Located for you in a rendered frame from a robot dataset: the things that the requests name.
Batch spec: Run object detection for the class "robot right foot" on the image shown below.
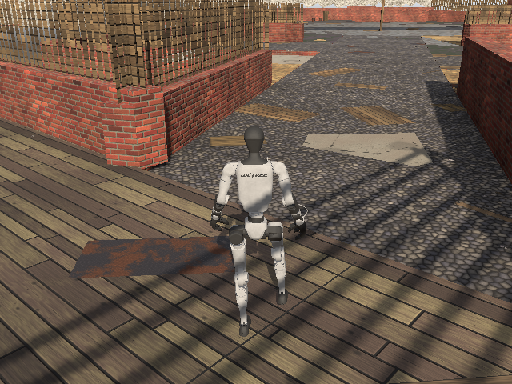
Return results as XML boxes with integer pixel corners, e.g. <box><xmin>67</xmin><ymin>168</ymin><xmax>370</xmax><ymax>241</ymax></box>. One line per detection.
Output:
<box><xmin>278</xmin><ymin>289</ymin><xmax>288</xmax><ymax>305</ymax></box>

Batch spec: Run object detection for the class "right robot shin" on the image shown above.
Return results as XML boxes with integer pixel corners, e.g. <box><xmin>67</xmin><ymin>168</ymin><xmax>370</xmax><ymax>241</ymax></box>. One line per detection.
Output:
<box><xmin>274</xmin><ymin>247</ymin><xmax>286</xmax><ymax>294</ymax></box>

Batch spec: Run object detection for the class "robot left upper arm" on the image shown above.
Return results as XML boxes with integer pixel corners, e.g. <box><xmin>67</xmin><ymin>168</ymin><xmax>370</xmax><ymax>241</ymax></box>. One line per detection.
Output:
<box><xmin>216</xmin><ymin>162</ymin><xmax>238</xmax><ymax>205</ymax></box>

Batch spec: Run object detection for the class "robot right hand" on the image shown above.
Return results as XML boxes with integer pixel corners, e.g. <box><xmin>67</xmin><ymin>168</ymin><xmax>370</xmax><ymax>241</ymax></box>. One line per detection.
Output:
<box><xmin>288</xmin><ymin>221</ymin><xmax>306</xmax><ymax>240</ymax></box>

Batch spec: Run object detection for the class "robot right forearm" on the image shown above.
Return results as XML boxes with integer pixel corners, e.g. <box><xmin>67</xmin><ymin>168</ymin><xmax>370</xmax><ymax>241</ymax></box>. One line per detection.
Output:
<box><xmin>287</xmin><ymin>193</ymin><xmax>304</xmax><ymax>226</ymax></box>

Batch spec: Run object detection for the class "robot left hand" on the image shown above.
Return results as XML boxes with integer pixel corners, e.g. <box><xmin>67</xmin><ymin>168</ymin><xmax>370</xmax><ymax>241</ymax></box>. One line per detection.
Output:
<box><xmin>210</xmin><ymin>217</ymin><xmax>229</xmax><ymax>231</ymax></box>

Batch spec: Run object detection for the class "robot right upper arm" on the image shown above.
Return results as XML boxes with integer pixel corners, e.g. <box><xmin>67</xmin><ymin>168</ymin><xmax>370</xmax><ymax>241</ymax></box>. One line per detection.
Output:
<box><xmin>271</xmin><ymin>161</ymin><xmax>294</xmax><ymax>206</ymax></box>

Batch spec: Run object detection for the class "robot left forearm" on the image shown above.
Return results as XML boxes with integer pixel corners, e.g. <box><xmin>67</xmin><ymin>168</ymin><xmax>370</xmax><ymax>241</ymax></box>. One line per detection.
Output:
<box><xmin>211</xmin><ymin>193</ymin><xmax>225</xmax><ymax>220</ymax></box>

